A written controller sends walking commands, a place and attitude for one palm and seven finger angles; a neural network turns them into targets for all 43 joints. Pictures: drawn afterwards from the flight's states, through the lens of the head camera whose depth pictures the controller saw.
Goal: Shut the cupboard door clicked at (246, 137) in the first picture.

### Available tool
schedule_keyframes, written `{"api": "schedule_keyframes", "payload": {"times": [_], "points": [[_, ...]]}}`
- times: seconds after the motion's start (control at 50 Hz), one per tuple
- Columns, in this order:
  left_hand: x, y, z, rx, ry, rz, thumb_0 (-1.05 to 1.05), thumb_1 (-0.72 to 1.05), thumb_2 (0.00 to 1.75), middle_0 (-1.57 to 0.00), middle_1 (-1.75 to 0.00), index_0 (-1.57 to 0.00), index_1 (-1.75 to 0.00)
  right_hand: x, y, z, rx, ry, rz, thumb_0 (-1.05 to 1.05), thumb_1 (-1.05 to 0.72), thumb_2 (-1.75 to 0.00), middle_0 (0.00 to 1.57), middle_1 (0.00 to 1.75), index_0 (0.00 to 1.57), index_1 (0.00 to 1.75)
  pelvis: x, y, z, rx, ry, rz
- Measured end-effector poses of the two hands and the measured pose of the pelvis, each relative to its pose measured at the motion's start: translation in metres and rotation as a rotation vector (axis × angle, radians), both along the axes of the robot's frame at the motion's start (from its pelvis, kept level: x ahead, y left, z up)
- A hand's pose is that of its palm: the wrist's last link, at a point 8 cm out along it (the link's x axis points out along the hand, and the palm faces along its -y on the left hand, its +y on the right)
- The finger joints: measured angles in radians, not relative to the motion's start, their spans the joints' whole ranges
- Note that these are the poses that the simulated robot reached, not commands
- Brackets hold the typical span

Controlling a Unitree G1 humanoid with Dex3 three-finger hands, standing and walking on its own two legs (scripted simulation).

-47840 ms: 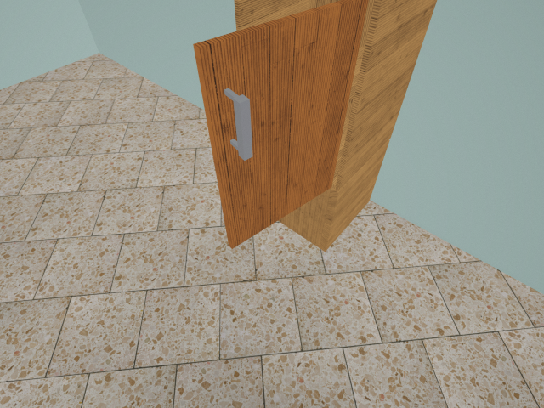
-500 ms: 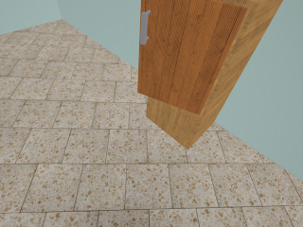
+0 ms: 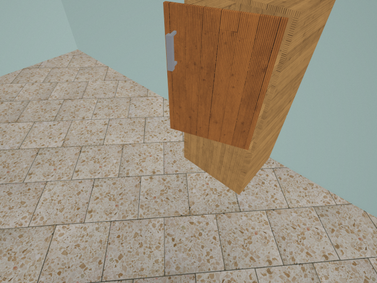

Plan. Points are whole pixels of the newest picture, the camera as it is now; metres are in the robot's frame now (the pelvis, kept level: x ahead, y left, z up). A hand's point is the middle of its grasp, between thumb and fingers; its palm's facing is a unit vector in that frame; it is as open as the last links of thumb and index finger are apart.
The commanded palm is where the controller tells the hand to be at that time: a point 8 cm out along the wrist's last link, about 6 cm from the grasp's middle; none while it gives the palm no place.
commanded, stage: let the arm hang, fingers relaxed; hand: left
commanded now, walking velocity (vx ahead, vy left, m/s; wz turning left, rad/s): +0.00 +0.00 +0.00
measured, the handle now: (172, 50) +0.88 +0.10 +0.09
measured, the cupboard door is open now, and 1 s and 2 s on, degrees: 20 20 20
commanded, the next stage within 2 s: look to check the result in 0.22 s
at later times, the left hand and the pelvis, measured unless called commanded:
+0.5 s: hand out of the picture -0.04 +0.16 -0.18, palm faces +0.04 -0.98 -0.18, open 7.4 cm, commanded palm none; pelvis +0.01 +0.00 +0.00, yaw +0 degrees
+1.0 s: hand out of the picture +0.01 +0.17 -0.18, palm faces +0.03 -0.98 -0.21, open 7.4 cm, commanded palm none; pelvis +0.02 +0.00 +0.00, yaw +1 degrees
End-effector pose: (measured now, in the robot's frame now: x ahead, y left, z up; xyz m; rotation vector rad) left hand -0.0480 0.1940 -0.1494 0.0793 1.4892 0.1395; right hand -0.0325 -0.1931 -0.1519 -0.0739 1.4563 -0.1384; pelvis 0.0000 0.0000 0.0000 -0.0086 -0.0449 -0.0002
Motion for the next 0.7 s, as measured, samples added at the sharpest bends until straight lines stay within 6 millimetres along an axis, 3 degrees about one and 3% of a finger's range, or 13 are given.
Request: {"api": "schedule_keyframes", "payload": {"times": [0.18, 0.46, 0.7], "points": [[0.008, -0.007, -0.002, -0.022, -0.013, 0.003, 0.00, 0.91, 0.90, -0.20, -0.30, -0.20, -0.29, 0.000, -0.003, 0.003, -0.020, 0.005, -0.005, 0.00, -0.91, -0.90, 0.20, 0.29, 0.20, 0.30, 0.003, 0.001, 0.000, 0.003, 0.005, -0.001], [0.004, 0.016, 0.004, 0.032, 0.030, 0.000, 0.00, 0.91, 0.90, -0.20, -0.30, -0.20, -0.29, 0.010, -0.012, 0.004, -0.040, 0.008, 0.004, 0.00, -0.91, -0.90, 0.20, 0.29, 0.20, 0.30, 0.010, 0.003, 0.001, 0.006, 0.010, -0.003], [0.024, 0.027, 0.007, 0.062, -0.001, -0.018, 0.00, 0.91, 0.90, -0.20, -0.30, -0.20, -0.29, 0.033, -0.025, 0.004, -0.056, -0.032, 0.020, 0.00, -0.91, -0.90, 0.20, 0.29, 0.20, 0.30, 0.015, 0.002, 0.001, 0.010, 0.010, -0.004]]}}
